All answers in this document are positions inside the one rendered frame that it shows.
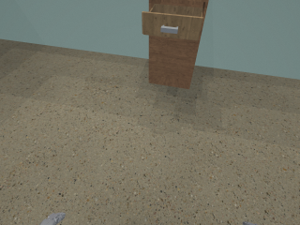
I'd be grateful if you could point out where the drawer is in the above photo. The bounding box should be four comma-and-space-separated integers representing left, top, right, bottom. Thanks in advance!
142, 4, 203, 41

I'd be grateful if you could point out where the cabinet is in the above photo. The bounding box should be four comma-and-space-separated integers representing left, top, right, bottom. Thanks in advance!
148, 0, 209, 89

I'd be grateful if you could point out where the handle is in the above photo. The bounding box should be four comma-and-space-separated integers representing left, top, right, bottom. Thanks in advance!
160, 24, 178, 34

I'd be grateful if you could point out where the left robot hand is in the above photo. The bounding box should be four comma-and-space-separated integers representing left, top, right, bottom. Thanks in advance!
39, 212, 66, 225

